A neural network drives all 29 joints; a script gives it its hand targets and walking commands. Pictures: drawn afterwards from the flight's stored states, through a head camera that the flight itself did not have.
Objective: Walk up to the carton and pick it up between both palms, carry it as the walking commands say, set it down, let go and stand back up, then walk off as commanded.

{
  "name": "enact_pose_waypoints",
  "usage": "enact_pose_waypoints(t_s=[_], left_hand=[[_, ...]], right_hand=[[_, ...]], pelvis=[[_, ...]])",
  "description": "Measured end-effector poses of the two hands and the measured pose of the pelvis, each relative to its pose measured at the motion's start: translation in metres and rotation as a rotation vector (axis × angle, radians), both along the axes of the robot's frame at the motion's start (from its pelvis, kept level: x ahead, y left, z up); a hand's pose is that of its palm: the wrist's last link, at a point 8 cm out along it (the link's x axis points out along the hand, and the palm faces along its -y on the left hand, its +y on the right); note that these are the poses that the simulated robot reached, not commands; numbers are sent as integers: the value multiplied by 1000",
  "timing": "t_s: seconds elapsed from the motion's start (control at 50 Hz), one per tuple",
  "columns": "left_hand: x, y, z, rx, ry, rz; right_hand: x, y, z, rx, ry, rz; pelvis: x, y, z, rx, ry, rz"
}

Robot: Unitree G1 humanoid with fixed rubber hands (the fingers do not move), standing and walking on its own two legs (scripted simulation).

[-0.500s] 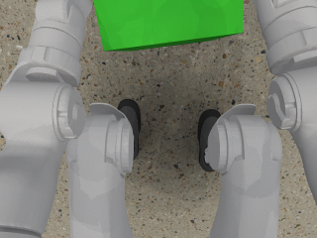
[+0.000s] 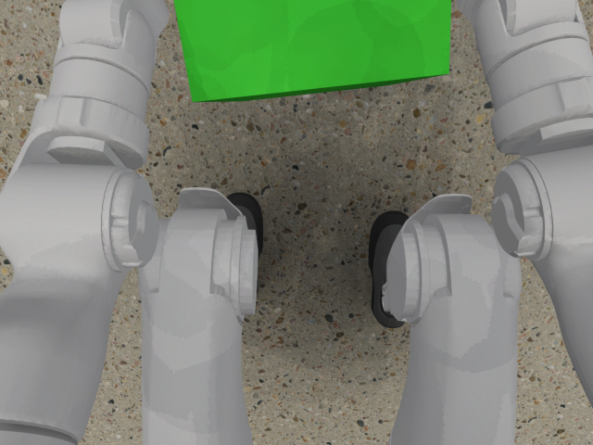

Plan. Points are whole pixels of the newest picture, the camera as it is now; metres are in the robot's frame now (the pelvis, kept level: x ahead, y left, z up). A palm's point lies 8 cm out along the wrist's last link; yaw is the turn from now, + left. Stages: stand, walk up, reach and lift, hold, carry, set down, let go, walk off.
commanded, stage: reach and lift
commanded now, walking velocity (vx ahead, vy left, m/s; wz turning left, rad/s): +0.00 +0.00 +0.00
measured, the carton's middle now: out of the picture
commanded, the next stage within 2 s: none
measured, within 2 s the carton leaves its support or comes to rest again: neither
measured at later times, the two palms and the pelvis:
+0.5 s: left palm out of the picture +0.54 +0.18 -0.10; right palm out of the picture +0.58 -0.12 -0.09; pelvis -0.01 +0.01 +0.03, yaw -1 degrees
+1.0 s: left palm out of the picture +0.52 +0.17 -0.06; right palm out of the picture +0.56 -0.13 -0.04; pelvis -0.02 +0.01 +0.08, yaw -2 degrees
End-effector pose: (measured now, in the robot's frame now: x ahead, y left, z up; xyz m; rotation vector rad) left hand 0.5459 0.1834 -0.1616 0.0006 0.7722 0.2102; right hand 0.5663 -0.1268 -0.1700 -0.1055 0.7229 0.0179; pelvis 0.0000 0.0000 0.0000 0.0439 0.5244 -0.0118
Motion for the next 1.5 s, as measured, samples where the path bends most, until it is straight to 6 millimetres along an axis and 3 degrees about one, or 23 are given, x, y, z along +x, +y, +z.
enact_pose_waypoints(t_s=[0.28,0.44,0.72,0.98,1.5], left_hand=[[-1,-4,34,-33,-65,39],[-4,0,52,-39,-77,54],[-9,-4,74,-45,-88,62],[-24,-11,103,-69,-105,80],[-44,-7,177,-70,-126,85]], right_hand=[[12,-1,52,-8,-55,-21],[12,3,71,-1,-65,-19],[5,-1,92,8,-71,-27],[-4,-7,130,13,-84,-35],[-26,-3,203,25,-102,-46]], pelvis=[[-10,3,16,-17,-17,-1],[-13,6,29,-26,-15,3],[-14,9,50,-31,-10,-2],[-21,7,73,-19,-28,-19],[-41,8,122,-26,-72,-21]])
